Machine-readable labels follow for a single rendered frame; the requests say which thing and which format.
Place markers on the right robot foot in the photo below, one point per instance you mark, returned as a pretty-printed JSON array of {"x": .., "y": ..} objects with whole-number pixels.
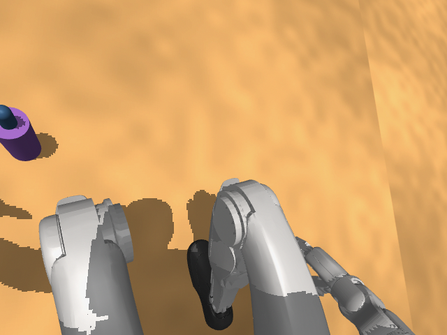
[{"x": 200, "y": 273}]

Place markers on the right robot arm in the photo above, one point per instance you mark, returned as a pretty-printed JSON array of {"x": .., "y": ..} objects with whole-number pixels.
[{"x": 365, "y": 310}]

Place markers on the bottle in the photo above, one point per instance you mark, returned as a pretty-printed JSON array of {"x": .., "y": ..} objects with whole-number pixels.
[{"x": 17, "y": 134}]

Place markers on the right robot hand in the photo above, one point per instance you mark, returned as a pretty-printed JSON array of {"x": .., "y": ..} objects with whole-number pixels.
[{"x": 328, "y": 270}]

